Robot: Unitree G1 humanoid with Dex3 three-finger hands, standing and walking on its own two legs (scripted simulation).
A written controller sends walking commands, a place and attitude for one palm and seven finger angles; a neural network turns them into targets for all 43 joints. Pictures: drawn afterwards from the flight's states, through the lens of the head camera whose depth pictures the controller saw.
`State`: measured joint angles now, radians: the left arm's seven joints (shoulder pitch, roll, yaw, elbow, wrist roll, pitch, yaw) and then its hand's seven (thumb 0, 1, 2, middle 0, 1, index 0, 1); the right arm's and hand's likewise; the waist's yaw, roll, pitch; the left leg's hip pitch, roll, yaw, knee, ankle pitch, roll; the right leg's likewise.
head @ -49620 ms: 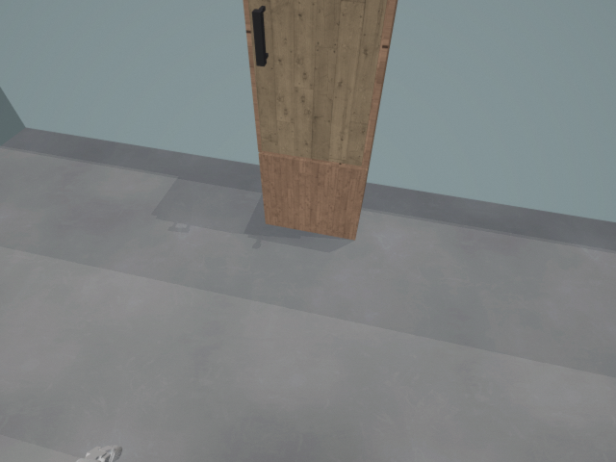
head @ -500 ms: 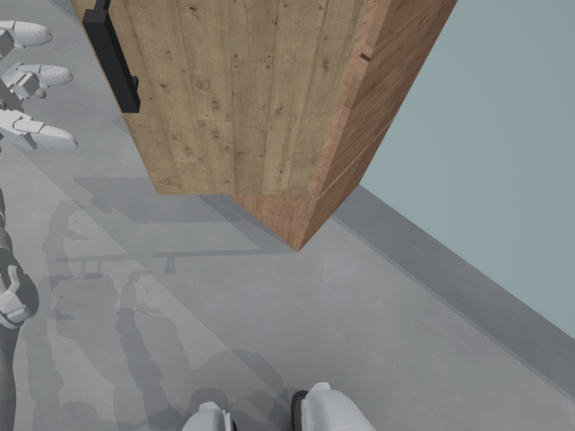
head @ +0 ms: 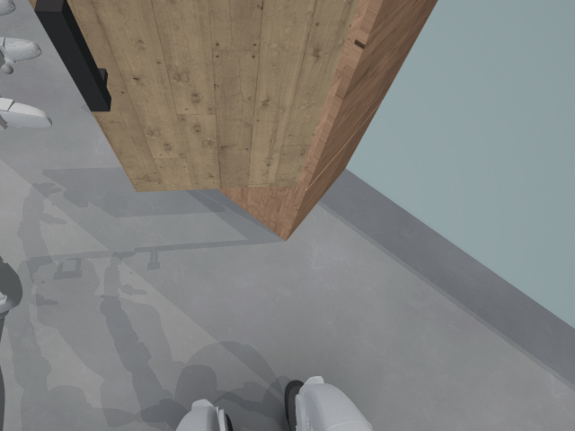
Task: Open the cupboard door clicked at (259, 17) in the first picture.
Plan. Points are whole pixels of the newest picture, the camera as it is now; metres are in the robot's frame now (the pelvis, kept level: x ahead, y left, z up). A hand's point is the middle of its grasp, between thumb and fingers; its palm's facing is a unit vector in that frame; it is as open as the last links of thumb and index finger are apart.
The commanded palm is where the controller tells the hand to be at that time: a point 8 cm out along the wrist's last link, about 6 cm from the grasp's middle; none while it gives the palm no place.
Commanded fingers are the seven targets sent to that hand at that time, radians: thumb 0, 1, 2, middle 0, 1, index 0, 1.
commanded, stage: move the hooked fingers beside the handle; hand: left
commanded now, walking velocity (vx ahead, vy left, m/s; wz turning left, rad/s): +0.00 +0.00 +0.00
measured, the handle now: (81, 48) +0.57 +0.19 +0.11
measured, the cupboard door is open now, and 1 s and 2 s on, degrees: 44 44 44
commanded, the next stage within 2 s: slide the fingers in behind the handle in 0.84 s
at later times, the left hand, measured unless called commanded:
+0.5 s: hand (4, 79) +0.51 +0.25 +0.12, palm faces +0.00 -1.00 -0.03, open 14.0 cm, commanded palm +0.50 +0.28 +0.11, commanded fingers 0.00 -0.50 0.30 -0.30 -1.20 -0.30 -1.20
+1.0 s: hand (4, 74) +0.52 +0.25 +0.12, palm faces -0.01 -1.00 -0.01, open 14.0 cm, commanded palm +0.51 +0.28 +0.11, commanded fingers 0.00 -0.50 0.30 -0.30 -1.20 -0.30 -1.20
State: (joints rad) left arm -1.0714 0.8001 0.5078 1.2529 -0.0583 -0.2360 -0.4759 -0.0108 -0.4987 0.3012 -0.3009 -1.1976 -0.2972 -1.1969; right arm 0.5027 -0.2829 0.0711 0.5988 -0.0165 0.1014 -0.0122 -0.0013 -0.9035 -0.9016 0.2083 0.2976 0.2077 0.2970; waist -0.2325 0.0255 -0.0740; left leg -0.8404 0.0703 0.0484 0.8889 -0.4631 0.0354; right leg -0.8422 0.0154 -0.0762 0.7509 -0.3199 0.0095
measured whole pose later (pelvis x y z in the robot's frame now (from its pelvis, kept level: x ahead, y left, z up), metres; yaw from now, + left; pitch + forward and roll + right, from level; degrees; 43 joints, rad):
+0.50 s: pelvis -0.01 -0.01 +0.00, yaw +2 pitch +21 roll -4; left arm -1.06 0.76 0.45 1.28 -0.07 -0.26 -0.45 -0.01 -0.50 0.30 -0.30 -1.20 -0.30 -1.20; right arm 0.42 -0.29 0.07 0.58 0.00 0.09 -0.02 0.00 -0.90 -0.90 0.21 0.30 0.21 0.30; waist -0.20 0.02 -0.07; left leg -0.80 0.06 0.02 0.89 -0.45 0.02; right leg -0.80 0.01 -0.10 0.77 -0.33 -0.01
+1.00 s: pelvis -0.02 +0.00 +0.00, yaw +0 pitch +23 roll -4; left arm -1.10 0.82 0.49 1.30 -0.06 -0.25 -0.46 -0.01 -0.50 0.30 -0.30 -1.20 -0.30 -1.20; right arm 0.50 -0.29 0.08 0.61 -0.01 0.09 -0.02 0.00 -0.90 -0.90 0.21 0.30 0.21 0.30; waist -0.24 0.03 -0.07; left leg -0.86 0.07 0.04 0.91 -0.45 0.03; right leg -0.86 0.02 -0.08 0.77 -0.31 0.00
